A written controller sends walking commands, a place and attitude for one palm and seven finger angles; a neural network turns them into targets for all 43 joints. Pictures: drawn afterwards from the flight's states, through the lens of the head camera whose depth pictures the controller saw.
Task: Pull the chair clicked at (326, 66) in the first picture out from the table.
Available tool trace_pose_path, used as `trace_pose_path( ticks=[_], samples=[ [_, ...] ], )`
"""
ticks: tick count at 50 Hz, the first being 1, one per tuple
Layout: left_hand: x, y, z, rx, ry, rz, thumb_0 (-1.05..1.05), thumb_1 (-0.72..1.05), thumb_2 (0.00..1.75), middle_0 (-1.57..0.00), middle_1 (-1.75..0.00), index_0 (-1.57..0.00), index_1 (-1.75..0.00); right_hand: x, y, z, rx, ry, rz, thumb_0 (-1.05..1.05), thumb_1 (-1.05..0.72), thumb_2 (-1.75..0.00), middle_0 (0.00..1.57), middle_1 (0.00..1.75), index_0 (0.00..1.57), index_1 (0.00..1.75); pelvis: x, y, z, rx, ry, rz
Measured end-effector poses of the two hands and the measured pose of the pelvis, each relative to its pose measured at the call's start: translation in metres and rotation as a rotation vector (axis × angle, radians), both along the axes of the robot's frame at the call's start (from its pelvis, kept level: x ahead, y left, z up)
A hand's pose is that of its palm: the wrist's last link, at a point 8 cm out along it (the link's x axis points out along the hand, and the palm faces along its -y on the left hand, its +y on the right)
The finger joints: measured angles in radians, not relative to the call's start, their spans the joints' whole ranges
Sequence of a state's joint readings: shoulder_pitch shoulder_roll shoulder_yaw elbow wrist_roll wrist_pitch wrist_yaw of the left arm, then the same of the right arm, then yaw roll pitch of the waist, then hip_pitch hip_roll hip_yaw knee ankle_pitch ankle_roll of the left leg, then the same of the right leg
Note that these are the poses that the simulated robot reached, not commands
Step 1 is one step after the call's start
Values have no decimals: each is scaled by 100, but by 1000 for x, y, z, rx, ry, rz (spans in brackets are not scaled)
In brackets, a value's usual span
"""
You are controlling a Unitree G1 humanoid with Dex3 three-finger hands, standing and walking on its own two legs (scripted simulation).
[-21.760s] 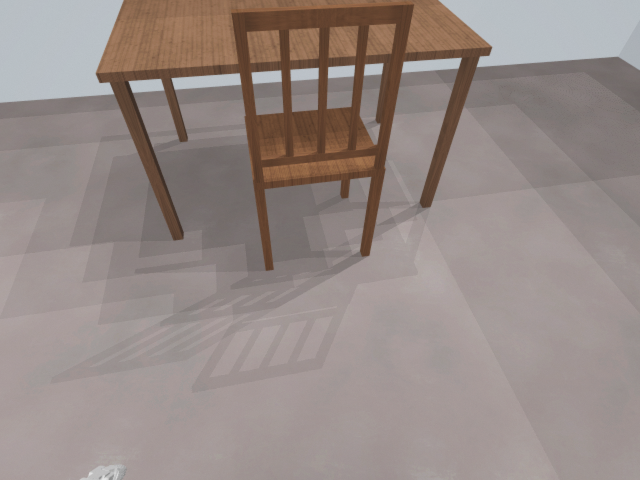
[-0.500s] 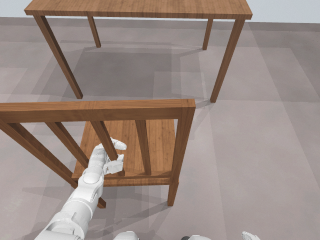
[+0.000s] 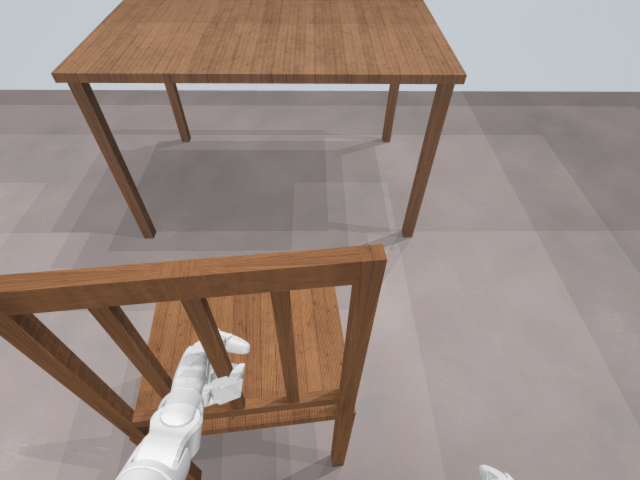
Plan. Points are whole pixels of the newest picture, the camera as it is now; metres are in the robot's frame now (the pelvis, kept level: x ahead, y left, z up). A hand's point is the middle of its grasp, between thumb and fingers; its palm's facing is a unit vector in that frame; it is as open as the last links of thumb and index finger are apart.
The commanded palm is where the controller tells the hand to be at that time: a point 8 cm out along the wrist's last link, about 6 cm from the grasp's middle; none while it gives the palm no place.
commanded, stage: stop walking, hand still on the chair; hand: left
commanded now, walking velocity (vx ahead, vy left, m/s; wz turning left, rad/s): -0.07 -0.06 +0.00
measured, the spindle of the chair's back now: (220, 361) +0.29 +0.15 -0.05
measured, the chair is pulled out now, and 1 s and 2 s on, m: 0.66 0.67 0.67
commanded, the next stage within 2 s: open the thumb and straighten the fingers in 0.46 s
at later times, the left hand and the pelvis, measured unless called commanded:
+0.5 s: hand (235, 381) +0.26 +0.13 -0.07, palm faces +0.05 -0.98 -0.18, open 5.4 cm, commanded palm +0.25 +0.18 -0.05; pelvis +0.03 -0.01 +0.00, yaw +0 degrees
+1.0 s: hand (229, 374) +0.28 +0.14 -0.07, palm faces +0.03 -0.98 -0.18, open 13.1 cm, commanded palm +0.25 +0.19 -0.05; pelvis +0.06 +0.01 -0.03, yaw +2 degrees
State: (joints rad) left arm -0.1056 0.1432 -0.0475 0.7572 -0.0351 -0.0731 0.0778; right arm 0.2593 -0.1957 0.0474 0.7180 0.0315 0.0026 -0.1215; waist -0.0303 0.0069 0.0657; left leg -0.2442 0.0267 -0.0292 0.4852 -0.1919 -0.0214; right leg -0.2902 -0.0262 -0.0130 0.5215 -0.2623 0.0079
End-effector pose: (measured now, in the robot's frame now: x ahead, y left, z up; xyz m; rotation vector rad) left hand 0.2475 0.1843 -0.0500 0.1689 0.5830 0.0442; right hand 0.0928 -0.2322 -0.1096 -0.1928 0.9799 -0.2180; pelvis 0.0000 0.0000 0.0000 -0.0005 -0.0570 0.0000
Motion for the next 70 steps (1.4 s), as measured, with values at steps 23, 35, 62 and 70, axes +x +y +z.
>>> trace_pose_path(
  ticks=[23, 35, 62, 70],
  samples=[
    [-3, -2, 1, 8, 13, 64, 6, 67, 81, -28, -122, -50, -145, 102, -29, 29, -60, -160, 58, 1, -90, -90, 20, 30, 20, 30, 35, -14, 3, 6, 24, 8],
    [1, 2, 2, -15, -4, 37, 5, 59, 75, -31, -129, -50, -145, 89, -10, 23, 14, -172, 48, 1, -90, -90, 20, 30, 20, 30, 38, -5, -5, -1, 78, 25],
    [10, 10, -4, 15, 43, 58, -1, -53, 20, -11, -34, -12, -35, 153, 13, -2, 2, -293, 147, 1, -90, -90, 20, 30, 20, 30, 77, 9, -41, -16, 227, 44],
    [7, 8, -3, 9, 45, 61, -1, -54, 20, -3, -8, -3, -8, 161, 10, -4, -14, -295, 151, 1, -90, -90, 20, 30, 20, 30, 83, 6, -45, -21, 243, 52]
  ],
)
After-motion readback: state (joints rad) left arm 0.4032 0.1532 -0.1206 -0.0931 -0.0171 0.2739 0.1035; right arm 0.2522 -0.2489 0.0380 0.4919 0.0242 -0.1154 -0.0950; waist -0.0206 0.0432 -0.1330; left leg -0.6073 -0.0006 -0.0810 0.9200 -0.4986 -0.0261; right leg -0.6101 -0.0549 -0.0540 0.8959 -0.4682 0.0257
